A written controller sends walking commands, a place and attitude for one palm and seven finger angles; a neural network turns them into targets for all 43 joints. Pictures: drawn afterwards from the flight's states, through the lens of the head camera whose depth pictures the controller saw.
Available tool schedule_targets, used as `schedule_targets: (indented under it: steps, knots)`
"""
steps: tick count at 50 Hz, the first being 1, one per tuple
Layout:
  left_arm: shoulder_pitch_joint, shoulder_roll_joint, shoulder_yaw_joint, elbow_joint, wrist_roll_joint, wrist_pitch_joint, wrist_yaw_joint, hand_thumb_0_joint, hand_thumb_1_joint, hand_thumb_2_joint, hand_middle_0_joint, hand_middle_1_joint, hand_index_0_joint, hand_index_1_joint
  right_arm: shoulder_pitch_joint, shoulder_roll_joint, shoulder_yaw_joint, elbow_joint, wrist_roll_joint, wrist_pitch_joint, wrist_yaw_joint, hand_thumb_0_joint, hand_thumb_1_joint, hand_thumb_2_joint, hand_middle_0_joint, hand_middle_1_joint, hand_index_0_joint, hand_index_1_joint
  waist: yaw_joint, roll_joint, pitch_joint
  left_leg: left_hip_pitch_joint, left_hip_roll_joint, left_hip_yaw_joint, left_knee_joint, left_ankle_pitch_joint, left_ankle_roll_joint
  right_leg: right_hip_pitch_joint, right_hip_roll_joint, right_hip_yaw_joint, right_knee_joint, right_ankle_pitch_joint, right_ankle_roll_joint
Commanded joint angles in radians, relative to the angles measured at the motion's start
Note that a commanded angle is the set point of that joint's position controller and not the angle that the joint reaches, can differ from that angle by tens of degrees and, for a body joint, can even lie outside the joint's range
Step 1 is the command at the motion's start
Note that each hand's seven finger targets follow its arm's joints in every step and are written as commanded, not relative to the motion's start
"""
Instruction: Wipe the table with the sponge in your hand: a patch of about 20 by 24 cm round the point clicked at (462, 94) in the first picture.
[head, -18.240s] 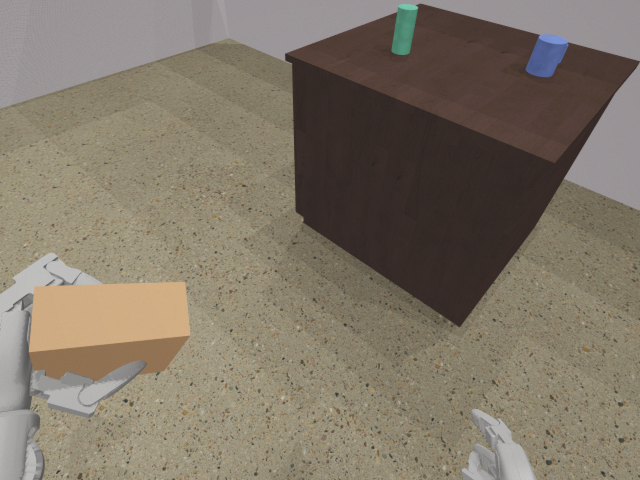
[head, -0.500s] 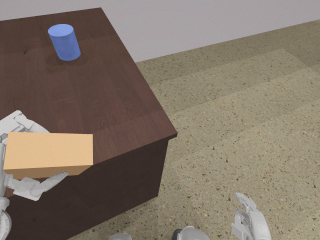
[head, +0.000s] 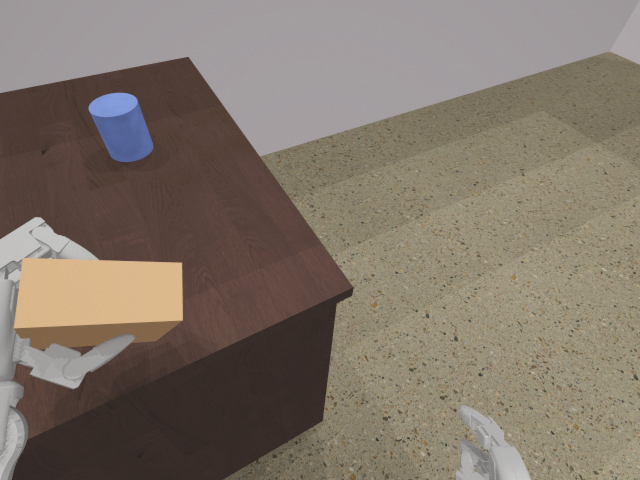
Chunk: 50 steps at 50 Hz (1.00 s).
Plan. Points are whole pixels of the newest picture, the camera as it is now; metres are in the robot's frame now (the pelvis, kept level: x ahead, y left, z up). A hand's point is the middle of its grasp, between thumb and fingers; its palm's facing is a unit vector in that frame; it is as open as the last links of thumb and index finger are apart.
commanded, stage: come to a stop and stand still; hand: left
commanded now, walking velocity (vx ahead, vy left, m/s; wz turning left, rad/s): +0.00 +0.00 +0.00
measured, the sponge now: (124, 307) +0.24 +0.21 +0.15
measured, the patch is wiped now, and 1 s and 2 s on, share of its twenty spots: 0.00 0.00 0.00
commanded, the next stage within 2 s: look again from close up in 0.52 s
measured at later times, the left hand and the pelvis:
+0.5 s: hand (57, 278) +0.26 +0.28 +0.16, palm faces +0.37 -0.84 -0.39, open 9.7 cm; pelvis +0.04 +0.02 +0.01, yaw +1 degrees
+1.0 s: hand (53, 300) +0.23 +0.26 +0.17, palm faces +0.39 -0.84 -0.38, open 9.7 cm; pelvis +0.02 +0.01 +0.01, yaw +1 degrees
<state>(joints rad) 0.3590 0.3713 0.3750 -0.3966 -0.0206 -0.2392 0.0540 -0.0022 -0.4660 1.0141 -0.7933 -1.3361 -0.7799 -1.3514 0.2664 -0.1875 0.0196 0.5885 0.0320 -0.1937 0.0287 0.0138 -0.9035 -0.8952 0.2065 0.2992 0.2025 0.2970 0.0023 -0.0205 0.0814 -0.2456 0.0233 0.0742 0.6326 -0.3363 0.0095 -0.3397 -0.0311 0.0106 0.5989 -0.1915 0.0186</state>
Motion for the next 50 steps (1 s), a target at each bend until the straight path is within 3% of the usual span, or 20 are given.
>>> schedule_targets:
  steps: [1, 3, 4, 5, 6, 8, 10, 14, 16, 18, 19, 23, 25, 31, 33, 34, 36, 45, 48, 50]
  knots:
    - [-0.080, 0.241, 0.178, -0.254, -0.025, -0.067, 0.035, 0.000, 0.100, 1.300, -1.200, -1.600, -1.200, -1.600, -0.103, -0.115, -0.047, -0.148, -0.012, -0.047, -0.035, 0.000, -0.900, -0.900, 0.200, 0.300, 0.200, 0.300, 0.010, -0.133, -0.096, -0.020, -0.033, -0.037, -0.098, -0.073, 0.012, 0.001, -0.086, 0.143, -0.286, -0.344, -0.083]
    - [-0.143, 0.283, 0.209, -0.341, -0.018, -0.085, 0.046, 0.000, 0.100, 1.300, -1.200, -1.600, -1.200, -1.600, -0.132, -0.121, -0.044, -0.144, -0.022, -0.048, -0.047, 0.000, -0.900, -0.900, 0.200, 0.300, 0.200, 0.300, 0.011, 0.070, -0.130, 0.017, 0.011, -0.070, -0.208, 0.018, 0.015, 0.051, -0.042, 0.093, -0.181, -0.177, -0.067]
    - [-0.142, 0.244, 0.181, -0.349, -0.018, -0.092, 0.048, 0.000, 0.100, 1.300, -1.200, -1.600, -1.200, -1.600, -0.132, -0.122, -0.044, -0.145, -0.024, -0.050, -0.048, 0.000, -0.900, -0.900, 0.200, 0.300, 0.200, 0.300, 0.012, 0.188, -0.143, -0.017, 0.047, -0.112, -0.262, 0.056, 0.027, 0.122, -0.006, 0.039, -0.105, -0.073, -0.052]
    - [-0.138, 0.243, 0.181, -0.351, -0.013, -0.093, 0.052, 0.000, 0.100, 1.300, -1.200, -1.600, -1.200, -1.600, -0.131, -0.121, -0.048, -0.151, -0.019, -0.054, -0.045, 0.000, -0.900, -0.900, 0.200, 0.300, 0.200, 0.300, 0.019, 0.252, -0.166, -0.046, 0.075, -0.124, -0.269, 0.140, 0.038, 0.194, 0.011, -0.002, -0.050, 0.036, -0.040]
    - [-0.132, 0.241, 0.179, -0.352, -0.010, -0.093, 0.053, 0.000, 0.100, 1.300, -1.200, -1.600, -1.200, -1.600, -0.130, -0.118, -0.052, -0.155, -0.017, -0.060, -0.039, 0.000, -0.900, -0.900, 0.200, 0.300, 0.200, 0.300, 0.025, 0.241, -0.190, -0.044, 0.076, -0.110, -0.230, 0.244, 0.036, 0.237, 0.008, -0.012, -0.047, 0.124, -0.038]
    - [-0.111, 0.225, 0.167, -0.355, -0.008, -0.088, 0.057, 0.000, 0.100, 1.300, -1.200, -1.600, -1.200, -1.600, -0.128, -0.117, -0.057, -0.150, -0.013, -0.065, -0.030, 0.000, -0.900, -0.900, 0.200, 0.300, 0.200, 0.300, 0.016, 0.153, -0.254, 0.033, 0.055, -0.082, -0.161, 0.413, 0.009, 0.263, -0.007, -0.006, -0.066, 0.269, -0.046]
    - [-0.052, 0.187, 0.138, -0.342, -0.013, -0.083, 0.055, 0.000, 0.100, 1.300, -1.200, -1.600, -1.200, -1.600, -0.110, -0.126, -0.068, -0.145, -0.014, -0.061, -0.023, 0.000, -0.900, -0.900, 0.200, 0.300, 0.200, 0.300, 0.011, 0.094, -0.272, 0.065, 0.055, -0.074, -0.134, 0.494, 0.000, 0.266, -0.015, -0.011, -0.075, 0.351, -0.045]
    - [0.032, 0.132, 0.095, -0.298, -0.013, -0.064, 0.056, 0.000, 0.100, 1.300, -1.200, -1.600, -1.200, -1.600, -0.105, -0.134, -0.073, -0.140, -0.012, -0.035, -0.015, 0.000, -0.900, -0.900, 0.200, 0.300, 0.200, 0.300, 0.005, 0.083, -0.244, 0.086, 0.063, -0.069, -0.138, 0.583, -0.016, 0.239, -0.019, -0.031, -0.074, 0.378, -0.042]
    - [0.032, 0.151, 0.109, -0.295, -0.010, -0.057, 0.059, 0.000, 0.100, 1.300, -1.200, -1.600, -1.200, -1.600, -0.110, -0.131, -0.074, -0.146, -0.013, -0.018, -0.017, 0.000, -0.900, -0.900, 0.200, 0.300, 0.200, 0.300, 0.006, 0.090, -0.234, 0.086, 0.074, -0.069, -0.138, 0.598, -0.017, 0.237, -0.020, -0.038, -0.080, 0.374, -0.041]
    - [0.006, 0.169, 0.126, -0.307, -0.011, -0.050, 0.064, 0.000, 0.100, 1.300, -1.200, -1.600, -1.200, -1.600, -0.133, -0.131, -0.071, -0.154, -0.010, -0.004, -0.024, 0.000, -0.900, -0.900, 0.200, 0.300, 0.200, 0.300, 0.005, 0.106, -0.223, 0.096, 0.073, -0.066, -0.157, 0.578, -0.024, 0.224, -0.017, -0.027, -0.081, 0.357, -0.043]
    - [0.009, 0.149, 0.107, -0.298, -0.013, -0.051, 0.061, 0.000, 0.100, 1.300, -1.200, -1.600, -1.200, -1.600, -0.122, -0.130, -0.070, -0.156, -0.015, 0.005, -0.027, 0.000, -0.900, -0.900, 0.200, 0.300, 0.200, 0.300, 0.004, 0.095, -0.210, 0.078, 0.077, -0.075, -0.159, 0.578, -0.019, 0.232, -0.018, -0.042, -0.083, 0.342, -0.041]
    - [-0.049, 0.193, 0.135, -0.362, -0.014, -0.044, 0.069, 0.000, 0.100, 1.300, -1.200, -1.600, -1.200, -1.600, -0.153, -0.127, -0.067, -0.175, -0.012, 0.017, -0.036, 0.000, -0.900, -0.900, 0.200, 0.300, 0.200, 0.300, 0.006, 0.149, -0.223, 0.096, 0.075, -0.070, -0.175, 0.561, -0.022, 0.251, -0.017, -0.031, -0.087, 0.340, -0.045]
    - [-0.038, 0.164, 0.103, -0.356, -0.017, -0.042, 0.067, 0.000, 0.100, 1.300, -1.200, -1.600, -1.200, -1.600, -0.140, -0.124, -0.067, -0.181, -0.014, 0.021, -0.036, 0.000, -0.900, -0.900, 0.200, 0.300, 0.200, 0.300, 0.007, 0.146, -0.212, 0.081, 0.078, -0.074, -0.179, 0.548, -0.018, 0.270, -0.018, -0.039, -0.096, 0.336, -0.046]
    - [-0.045, 0.150, 0.088, -0.309, -0.017, -0.032, 0.072, 0.000, 0.100, 1.300, -1.200, -1.600, -1.200, -1.600, -0.137, -0.127, -0.065, -0.177, -0.015, 0.026, -0.042, 0.000, -0.900, -0.900, 0.200, 0.300, 0.200, 0.300, 0.009, 0.100, -0.192, 0.017, 0.068, -0.075, -0.210, 0.352, -0.006, 0.308, -0.033, -0.013, -0.137, 0.310, -0.045]
    - [-0.036, 0.153, 0.096, -0.277, -0.016, -0.024, 0.075, 0.000, 0.100, 1.300, -1.200, -1.600, -1.200, -1.600, -0.148, -0.126, -0.063, -0.173, -0.014, 0.028, -0.047, 0.000, -0.900, -0.900, 0.200, 0.300, 0.200, 0.300, 0.011, 0.070, -0.177, 0.010, 0.062, -0.073, -0.230, 0.261, -0.002, 0.290, -0.034, 0.002, -0.158, 0.252, -0.042]
    - [-0.031, 0.125, 0.069, -0.262, -0.017, -0.025, 0.071, 0.000, 0.100, 1.300, -1.200, -1.600, -1.200, -1.600, -0.139, -0.126, -0.061, -0.172, -0.017, 0.031, -0.049, 0.000, -0.900, -0.900, 0.200, 0.300, 0.200, 0.300, 0.011, 0.055, -0.161, -0.005, 0.062, -0.074, -0.235, 0.221, 0.006, 0.285, -0.037, 0.002, -0.169, 0.226, -0.042]
    - [-0.052, 0.139, 0.074, -0.267, -0.016, -0.024, 0.071, 0.000, 0.100, 1.300, -1.200, -1.600, -1.200, -1.600, -0.138, -0.129, -0.062, -0.173, -0.017, 0.030, -0.052, 0.000, -0.900, -0.900, 0.200, 0.300, 0.200, 0.300, 0.011, 0.056, -0.153, -0.021, 0.059, -0.081, -0.250, 0.167, 0.012, 0.289, -0.041, 0.014, -0.181, 0.191, -0.041]
    - [-0.056, 0.153, 0.081, -0.310, -0.009, -0.037, 0.075, 0.000, 0.100, 1.300, -1.200, -1.600, -1.200, -1.600, -0.142, -0.133, -0.066, -0.170, -0.015, 0.010, -0.058, 0.000, -0.900, -0.900, 0.200, 0.300, 0.200, 0.300, 0.016, 0.100, -0.147, -0.030, 0.065, -0.098, -0.281, 0.139, 0.022, 0.292, -0.033, 0.007, -0.175, 0.139, -0.040]
    - [-0.029, 0.172, 0.106, -0.301, -0.007, -0.040, 0.080, 0.000, 0.100, 1.300, -1.200, -1.600, -1.200, -1.600, -0.144, -0.133, -0.070, -0.163, -0.013, 0.006, -0.060, 0.000, -0.900, -0.900, 0.200, 0.300, 0.200, 0.300, 0.018, 0.099, -0.148, -0.026, 0.065, -0.095, -0.276, 0.134, 0.020, 0.286, -0.037, 0.014, -0.180, 0.136, -0.040]
    - [-0.036, 0.149, 0.086, -0.287, -0.015, -0.040, 0.079, 0.000, 0.100, 1.300, -1.200, -1.600, -1.200, -1.600, -0.134, -0.134, -0.067, -0.168, -0.013, 0.005, -0.058, 0.000, -0.900, -0.900, 0.200, 0.300, 0.200, 0.300, 0.014, 0.078, -0.112, -0.047, 0.071, -0.112, -0.291, 0.134, 0.015, 0.274, -0.034, 0.010, -0.185, 0.130, -0.034]
